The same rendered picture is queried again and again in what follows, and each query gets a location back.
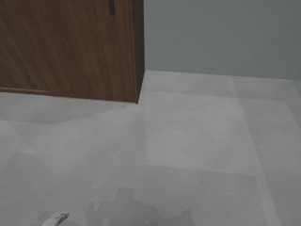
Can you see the wardrobe door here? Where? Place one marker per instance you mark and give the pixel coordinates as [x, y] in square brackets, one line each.
[80, 48]
[18, 67]

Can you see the left robot hand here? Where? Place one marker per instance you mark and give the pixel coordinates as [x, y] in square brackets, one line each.
[56, 219]

